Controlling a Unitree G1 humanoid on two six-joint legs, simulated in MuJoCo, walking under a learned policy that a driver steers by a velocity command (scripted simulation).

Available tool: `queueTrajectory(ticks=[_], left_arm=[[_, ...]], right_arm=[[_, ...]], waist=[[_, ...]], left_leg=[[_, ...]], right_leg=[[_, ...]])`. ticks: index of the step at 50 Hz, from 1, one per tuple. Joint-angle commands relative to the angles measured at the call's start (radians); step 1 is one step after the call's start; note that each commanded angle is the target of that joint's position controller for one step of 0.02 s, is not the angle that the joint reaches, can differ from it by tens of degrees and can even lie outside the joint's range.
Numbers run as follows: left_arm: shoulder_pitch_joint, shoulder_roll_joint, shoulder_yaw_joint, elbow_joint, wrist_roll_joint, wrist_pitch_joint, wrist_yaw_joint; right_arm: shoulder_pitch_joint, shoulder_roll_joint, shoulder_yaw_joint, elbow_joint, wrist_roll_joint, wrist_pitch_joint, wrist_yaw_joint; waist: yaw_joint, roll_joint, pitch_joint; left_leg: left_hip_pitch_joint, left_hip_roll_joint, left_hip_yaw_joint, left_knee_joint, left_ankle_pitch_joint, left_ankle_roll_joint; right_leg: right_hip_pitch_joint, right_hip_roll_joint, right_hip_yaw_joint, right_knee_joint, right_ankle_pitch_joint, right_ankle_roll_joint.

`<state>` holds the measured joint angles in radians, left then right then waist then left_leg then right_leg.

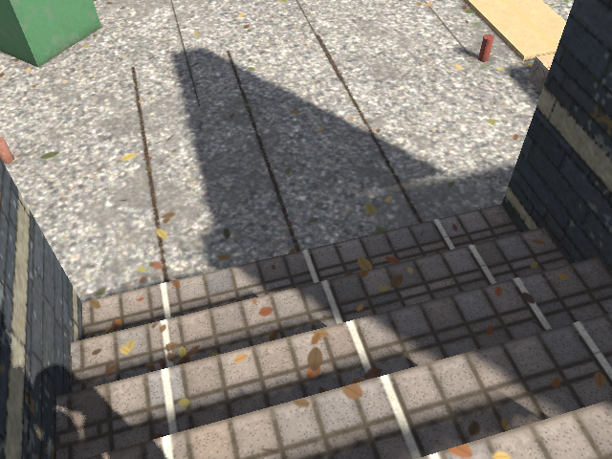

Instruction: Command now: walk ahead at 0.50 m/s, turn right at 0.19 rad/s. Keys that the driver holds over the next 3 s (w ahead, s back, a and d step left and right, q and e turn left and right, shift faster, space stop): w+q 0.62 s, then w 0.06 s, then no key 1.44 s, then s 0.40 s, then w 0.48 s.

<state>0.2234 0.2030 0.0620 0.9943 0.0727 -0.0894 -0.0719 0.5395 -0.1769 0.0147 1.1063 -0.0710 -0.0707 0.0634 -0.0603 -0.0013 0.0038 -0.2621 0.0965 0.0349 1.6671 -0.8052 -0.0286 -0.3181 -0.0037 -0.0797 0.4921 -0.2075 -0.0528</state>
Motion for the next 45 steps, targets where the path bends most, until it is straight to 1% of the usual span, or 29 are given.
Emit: queueTrajectory(ticks=[1, 2, 3, 4, 5, 6, 8, 9, 11, 13, 16, 17, 19, 21, 22, 23, 24, 25, 27, 28, 30, 31, 34, 36, 40, 42, 43, 44, 45], left_arm=[[0.4, 0.09, 0.02, 0.093, 0.019, 0.022, 0.004], [0.324, 0.068, 0.006, 0.075, 0.032, 0.022, 0.0], [0.228, -0.051, -0.042, 0.031, 0.031, 0.0, 0.02], [0.141, 0.144, 0.017, 0.01, -0.099, 0.005, 0.062], [0.133, 0.157, 0.015, 0.001, -0.11, 0.005, 0.075], [0.24, -0.01, -0.049, 0.025, 0.021, -0.033, 0.042], [0.27, -0.083, -0.077, 0.035, 0.061, -0.053, 0.062], [0.265, -0.086, -0.087, 0.025, 0.04, -0.061, 0.072], [0.212, 0.006, -0.09, 0.013, 0.065, -0.044, 0.057], [0.218, 0.034, -0.095, 0.013, 0.062, -0.036, 0.04], [0.373, 0.078, -0.081, 0.074, 0.025, -0.024, 0.067], [0.407, 0.099, -0.077, 0.076, 0.047, -0.012, 0.075], [0.316, 0.115, -0.06, 0.062, 0.023, 0.009, 0.063], [0.351, 0.144, -0.051, 0.092, 0.085, 0.033, -0.001], [0.545, -0.056, -0.087, 0.083, 0.058, 0.034, -0.045], [0.311, 0.023, -0.063, -0.029, -0.002, 0.02, -0.049], [0.032, 0.057, -0.053, -0.169, -0.047, -0.017, -0.017], [-0.04, 0.097, -0.041, -0.198, -0.038, -0.031, 0.018], [0.071, 0.042, -0.055, -0.143, 0.016, -0.025, 0.066], [0.08, -0.012, -0.066, -0.143, 0.033, -0.006, 0.074], [0.06, -0.023, -0.072, -0.147, 0.027, 0.015, 0.052], [0.104, -0.034, -0.089, -0.137, 0.023, 0.013, 0.034], [-0.04, 0.043, -0.092, -0.19, 0.022, 0.015, 0.028], [-0.063, 0.078, -0.08, -0.21, -0.003, 0.032, 0.023], [-0.132, 0.077, -0.084, -0.215, 0.004, 0.022, 0.031], [0.115, 0.144, -0.041, -0.118, -0.026, 0.003, 0.034], [0.426, 0.244, -0.006, -0.053, -0.031, -0.013, 0.028], [0.488, 0.244, 0.002, -0.036, -0.033, 0.006, -0.023], [0.464, 0.274, 0.03, -0.071, 0.037, 0.025, -0.016]], right_arm=[[-0.157, -0.114, -0.03, -0.166, 0.036, -0.064, 0.008], [-0.141, -0.082, -0.035, -0.161, 0.04, -0.055, -0.003], [-0.104, -0.014, -0.016, -0.15, -0.006, -0.042, -0.012], [-0.106, -0.057, -0.059, -0.124, 0.064, 0.025, -0.052], [-0.138, -0.068, -0.061, -0.142, 0.051, 0.048, -0.063], [-0.129, 0.01, -0.019, -0.143, -0.032, 0.02, -0.008], [-0.128, 0.054, 0.008, -0.156, -0.072, -0.004, 0.026], [-0.174, 0.032, 0.001, -0.172, -0.062, -0.018, 0.019], [-0.23, -0.038, -0.012, -0.204, -0.021, 0.001, 0.02], [-0.316, -0.107, -0.027, -0.247, -0.021, 0.018, 0.024], [-0.471, -0.086, -0.011, -0.286, -0.039, 0.015, 0.005], [-0.461, -0.082, -0.015, -0.275, -0.04, 0.006, -0.001], [-0.312, -0.13, -0.044, -0.191, -0.025, -0.013, -0.005], [0.122, -0.271, -0.128, -0.04, -0.014, -0.022, -0.014], [0.286, -0.37, -0.134, 0.002, 0.0, -0.021, -0.006], [0.411, -0.355, -0.145, 0.06, -0.03, -0.025, -0.002], [0.29, -0.304, -0.139, 0.027, -0.002, -0.054, 0.002], [0.094, -0.15, -0.09, -0.019, 0.0, -0.048, 0.004], [-0.147, 0.008, -0.015, -0.092, -0.044, -0.048, 0.003], [-0.18, -0.047, -0.024, -0.114, -0.036, -0.057, -0.002], [-0.122, -0.065, -0.009, -0.107, 0.015, -0.059, -0.008], [-0.105, -0.091, -0.009, -0.101, -0.015, -0.063, -0.007], [-0.056, -0.074, 0.005, -0.119, -0.021, -0.086, -0.054], [-0.058, -0.15, -0.01, -0.136, -0.016, -0.074, -0.028], [0.112, -0.092, -0.005, -0.128, 0.027, -0.037, -0.034], [0.022, -0.144, -0.009, -0.167, 0.034, -0.003, -0.006], [0.027, -0.084, 0.001, -0.206, 0.022, -0.008, 0.044], [0.225, -0.019, 0.01, -0.16, 0.027, -0.012, 0.07], [0.075, -0.123, -0.013, -0.261, 0.051, 0.006, 0.06]], waist=[[0.157, 0.03, -0.034], [0.083, 0.021, 0.058], [0.018, 0.05, 0.071], [-0.025, -0.051, 0.109], [-0.021, -0.064, 0.139], [0.024, -0.045, 0.097], [0.06, 0.02, 0.072], [0.066, 0.034, 0.024], [0.034, -0.045, 0.029], [0.037, -0.029, 0.11], [0.137, -0.023, 0.192], [0.144, -0.023, 0.162], [0.072, 0.051, 0.132], [-0.111, 0.161, -0.025], [-0.032, 0.33, -0.362], [-0.156, 0.161, -0.286], [-0.182, 0.175, -0.127], [-0.096, -0.012, -0.032], [0.087, -0.089, 0.087], [0.101, 0.039, 0.132], [0.081, 0.053, 0.051], [0.102, 0.049, 0.027], [0.007, -0.048, 0.005], [0.042, 0.034, 0.05], [-0.059, 0.05, 0.087], [0.056, -0.039, 0.003], [0.154, -0.168, -0.234], [0.138, -0.318, -0.516], [0.213, -0.122, -0.434]], left_leg=[[-0.705, 0.074, -0.116, 0.019, 0.221, 0.074], [-0.584, 0.073, -0.113, -0.029, 0.277, 0.099], [-0.469, 0.131, -0.186, -0.34, 0.562, 0.14], [-0.35, 0.028, -0.078, -0.487, 0.599, 0.063], [-0.302, 0.024, -0.082, -0.598, 0.645, 0.047], [-0.361, 0.08, -0.114, -0.537, 0.767, 0.107], [-0.507, 0.119, -0.205, -0.79, 1.112, 0.13], [-0.378, 0.089, -0.152, -0.956, 1.295, 0.132], [-0.106, 0.017, -0.07, -0.929, 1.385, 0.116], [-0.142, 0.021, -0.068, -0.91, 1.213, 0.117], [-0.362, 0.053, -0.075, -1.186, 1.07, 0.122], [-0.253, 0.012, -0.01, -1.105, 1.09, 0.116], [-0.067, -0.023, 0.045, -1.3, 0.996, 0.117], [0.525, -0.024, 0.052, -1.238, 1.317, 0.224], [0.975, 0.185, -0.263, -0.982, 1.838, 0.459], [1.016, 0.202, -0.407, -1.049, 1.814, 0.469], [0.906, 0.256, -0.519, -1.133, 1.289, 0.493], [0.635, 0.263, -0.527, -1.198, 0.865, 0.414], [0.023, 0.199, -0.401, -1.258, 0.854, 0.379], [-0.159, 0.152, -0.405, -1.289, 0.851, 0.412], [-0.342, 0.055, -0.298, -1.287, 0.817, 0.391], [-0.438, 0.002, -0.255, -1.175, 0.84, 0.357], [-0.396, -0.109, -0.174, -0.959, 0.532, 0.251], [-0.552, -0.084, -0.251, -0.968, 0.452, 0.273], [-0.111, -0.012, -0.469, -0.742, 0.629, 0.285], [-0.172, -0.076, -0.4, -0.493, 0.733, 0.219], [-0.494, -0.157, -0.242, -0.159, 0.759, 0.103], [-0.734, -0.264, -0.083, 0.361, -0.165, -0.008], [-0.954, -0.226, -0.104, 0.522, -0.19, -0.023]], right_leg=[[0.475, -0.388, 0.368, -0.017, 0.502, -0.295], [0.183, -0.38, 0.335, -0.041, 0.511, -0.319], [-0.003, -0.325, 0.27, -0.117, 0.4, -0.26], [-0.076, -0.29, 0.241, -0.177, 0.393, -0.207], [-0.156, -0.264, 0.198, -0.172, 0.414, -0.198], [-0.173, -0.3, 0.188, -0.171, 0.321, -0.271], [-0.036, -0.266, 0.143, -0.053, 0.226, -0.234], [-0.089, -0.191, 0.064, 0.006, 0.151, -0.19], [-0.318, -0.141, 0.003, 0.041, -0.009, -0.144], [-0.276, -0.208, 0.05, 0.068, -0.061, -0.141], [0.099, -0.3, 0.143, 0.18, -0.047, -0.119], [0.085, -0.291, 0.125, 0.231, -0.025, -0.112], [0.099, -0.226, 0.026, 0.462, 0.083, -0.077], [-0.161, -0.117, -0.039, 1.059, 0.061, 0.005], [-0.421, 0.015, -0.011, 1.465, -0.599, 0.081], [-0.666, 0.05, 0.054, 1.584, -0.617, 0.095], [-0.956, 0.027, 0.098, 1.509, -0.586, 0.082], [-0.903, -0.078, 0.186, 1.262, -0.41, 0.037], [-0.56, -0.191, 0.274, 0.836, -0.065, -0.032], [-0.467, -0.174, 0.223, 0.807, -0.04, -0.036], [-0.243, -0.126, 0.118, 0.615, 0.152, 0.012], [-0.139, -0.09, 0.088, 0.654, 0.259, 0.021], [-0.136, -0.091, 0.143, 0.135, 0.803, 0.055], [0.056, -0.052, 0.075, 0.16, 0.687, 0.087], [-0.132, -0.078, 0.123, -0.206, 0.461, 0.06], [0.212, -0.093, 0.067, -0.325, 0.723, -0.019], [0.784, -0.232, 0.131, 0.016, 1.266, -0.183], [1.16, -0.466, 0.312, 0.174, 1.625, -0.449], [1.108, -0.499, 0.408, 0.173, 1.591, -0.448]])
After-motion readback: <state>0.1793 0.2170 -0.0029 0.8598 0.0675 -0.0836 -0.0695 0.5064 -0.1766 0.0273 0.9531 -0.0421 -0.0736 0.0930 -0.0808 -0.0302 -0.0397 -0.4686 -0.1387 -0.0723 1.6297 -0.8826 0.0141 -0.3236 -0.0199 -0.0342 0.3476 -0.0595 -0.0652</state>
